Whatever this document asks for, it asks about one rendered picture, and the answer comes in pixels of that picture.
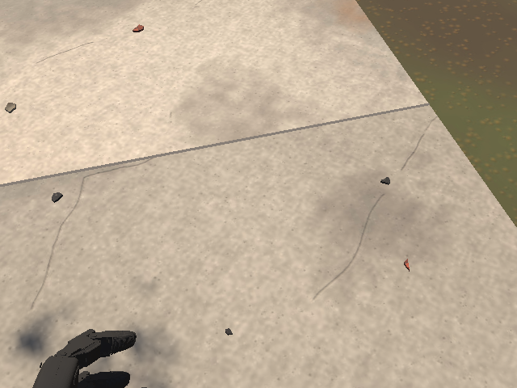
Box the robot left hand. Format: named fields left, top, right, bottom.
left=32, top=329, right=147, bottom=388

